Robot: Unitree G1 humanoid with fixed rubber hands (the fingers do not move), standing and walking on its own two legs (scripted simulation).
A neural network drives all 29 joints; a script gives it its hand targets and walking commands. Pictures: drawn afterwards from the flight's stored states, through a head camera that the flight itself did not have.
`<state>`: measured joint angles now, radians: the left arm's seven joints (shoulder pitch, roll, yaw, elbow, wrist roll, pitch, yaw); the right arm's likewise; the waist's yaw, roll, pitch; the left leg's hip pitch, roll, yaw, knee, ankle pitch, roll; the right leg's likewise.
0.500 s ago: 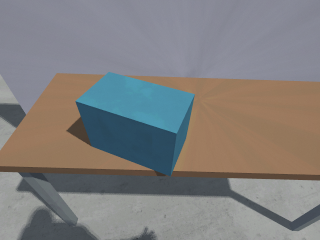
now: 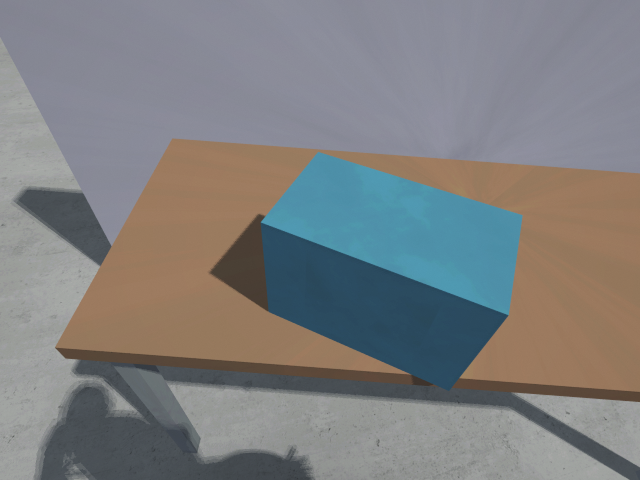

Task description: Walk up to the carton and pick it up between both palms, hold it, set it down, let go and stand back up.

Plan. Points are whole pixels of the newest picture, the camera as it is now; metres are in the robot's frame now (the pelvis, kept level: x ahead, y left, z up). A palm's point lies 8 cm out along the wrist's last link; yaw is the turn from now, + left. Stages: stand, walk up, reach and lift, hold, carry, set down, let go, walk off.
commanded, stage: walk up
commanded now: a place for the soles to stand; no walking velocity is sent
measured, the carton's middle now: (382, 268) +0.42 -0.08 +0.04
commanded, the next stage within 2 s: none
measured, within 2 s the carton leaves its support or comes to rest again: neither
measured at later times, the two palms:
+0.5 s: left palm out of the picture +0.13 +0.29 -0.10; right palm out of the picture +0.14 -0.34 -0.12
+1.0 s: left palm out of the picture +0.11 +0.27 -0.11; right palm out of the picture +0.07 -0.35 -0.13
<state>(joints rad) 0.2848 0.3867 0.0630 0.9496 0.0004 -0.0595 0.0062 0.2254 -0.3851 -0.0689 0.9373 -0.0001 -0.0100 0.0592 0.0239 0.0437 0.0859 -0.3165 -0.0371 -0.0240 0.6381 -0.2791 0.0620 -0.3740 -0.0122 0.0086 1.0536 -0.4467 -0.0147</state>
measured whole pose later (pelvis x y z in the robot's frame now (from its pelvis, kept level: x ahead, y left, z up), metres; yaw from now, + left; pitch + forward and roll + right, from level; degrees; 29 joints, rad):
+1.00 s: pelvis +0.01 -0.04 -0.01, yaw -1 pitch -7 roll +2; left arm 0.08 0.38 0.04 0.95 0.00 -0.01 0.00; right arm 0.19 -0.38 -0.07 0.94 0.00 0.04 0.00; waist 0.02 0.00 0.25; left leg -0.20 -0.07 -0.04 0.84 -0.47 0.04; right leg -0.34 0.04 0.00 0.63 -0.16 -0.07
